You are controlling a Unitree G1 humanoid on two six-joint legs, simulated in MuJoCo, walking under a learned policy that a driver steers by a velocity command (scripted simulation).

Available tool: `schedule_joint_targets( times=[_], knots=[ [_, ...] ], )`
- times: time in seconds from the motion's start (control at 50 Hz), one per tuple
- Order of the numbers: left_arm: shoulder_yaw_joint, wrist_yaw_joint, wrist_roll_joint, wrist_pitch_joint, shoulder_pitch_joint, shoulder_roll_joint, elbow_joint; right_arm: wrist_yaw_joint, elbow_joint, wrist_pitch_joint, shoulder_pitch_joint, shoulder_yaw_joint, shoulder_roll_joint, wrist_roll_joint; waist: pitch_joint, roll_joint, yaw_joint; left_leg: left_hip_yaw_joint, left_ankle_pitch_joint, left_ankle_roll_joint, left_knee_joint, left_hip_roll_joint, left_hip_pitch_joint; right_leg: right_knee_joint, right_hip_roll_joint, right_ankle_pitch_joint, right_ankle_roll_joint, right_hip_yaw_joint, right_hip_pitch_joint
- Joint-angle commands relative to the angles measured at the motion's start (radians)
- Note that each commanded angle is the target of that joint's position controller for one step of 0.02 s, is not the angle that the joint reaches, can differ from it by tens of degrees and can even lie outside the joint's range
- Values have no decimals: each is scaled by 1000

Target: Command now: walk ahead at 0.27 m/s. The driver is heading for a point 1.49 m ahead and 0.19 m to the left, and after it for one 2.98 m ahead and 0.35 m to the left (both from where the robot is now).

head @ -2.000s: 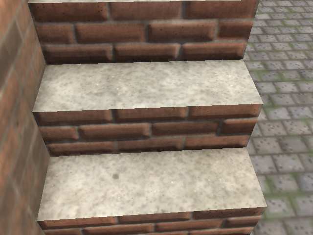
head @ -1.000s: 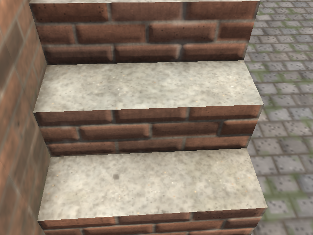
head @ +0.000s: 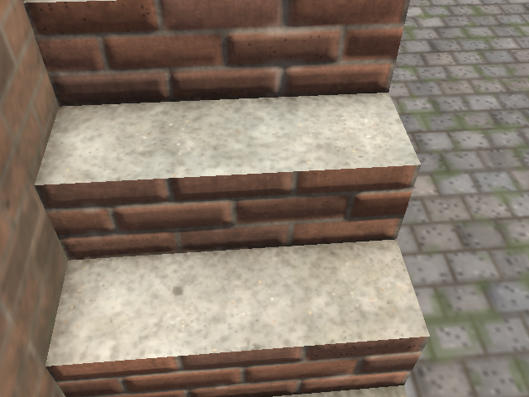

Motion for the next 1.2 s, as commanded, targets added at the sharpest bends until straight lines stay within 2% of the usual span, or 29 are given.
schedule_joint_targets(
  times=[0.02, 0.04, 0.06, 0.12, 0.2, 0.24, 0.26, 0.28, 0.42, 0.72, 1.2],
  knots=[
    [8, 3, 0, -25, 12, 94, -35, -13, -69, -20, -56, -20, -114, 3, 64, 18, -1, -117, -198, -24, -103, 108, 11, -69, -48, -24, -3, 22, -140],
    [5, 2, -2, -31, 7, 92, -35, -14, -69, -22, -51, -18, -113, 4, 52, 8, -3, -110, -169, -24, -95, 104, 23, -69, -49, 3, -5, 23, -138],
    [-1, -10, 12, -39, -4, 84, -39, -19, -61, -24, -38, -14, -109, 12, 46, 3, -3, -96, -123, -15, -82, 97, 36, -67, -48, 30, -7, 28, -140],
    [-6, -21, 4, -48, -9, 90, -35, -22, -59, -28, -17, -10, -110, 11, 14, -28, -7, -78, 9, -16, -54, 93, 73, -60, -52, 137, -10, 34, -115],
    [-13, -22, 3, -45, -22, 97, -39, -18, -58, -32, -20, -5, -108, 14, -7, -14, 2, -64, 138, -20, -38, 94, 80, -49, -54, 244, -11, 35, -66],
    [-16, -22, 4, -42, -30, 98, -41, -17, -56, -32, -23, -3, -107, 15, -10, -6, 5, -60, 172, -24, -36, 95, 80, -47, -54, 275, -11, 35, -49],
    [-14, -25, 5, -45, -49, 103, -45, -10, -58, -35, -28, -5, -108, 6, -20, 4, 7, -53, 171, -24, -30, 91, 77, -40, -55, 287, -13, 25, -37],
    [-15, -26, 5, -45, -55, 104, -46, -8, -59, -35, -33, -4, -104, 5, -20, 5, 8, -51, 173, -26, -30, 90, 75, -39, -55, 296, -14, 25, -35],
    [-17, -31, 8, -45, -102, 111, -55, -9, -59, -38, -49, -2, -108, 8, -25, 5, 10, -49, 225, -34, -31, 98, 78, -36, -60, 360, -14, 25, -8],
    [-25, -41, 12, -55, -168, 128, -66, -9, -56, -36, -87, 0, -126, 4, -33, -1, 5, -46, 193, -48, -52, 111, 97, -57, -67, 335, -9, 28, -4],
    [-34, -43, 12, -59, -180, 138, -58, -8, -38, -37, -93, 3, -131, 2, -27, 4, 3, -40, 149, -55, -68, 115, 84, -69, -68, 287, -11, 25, -11]
  ],
)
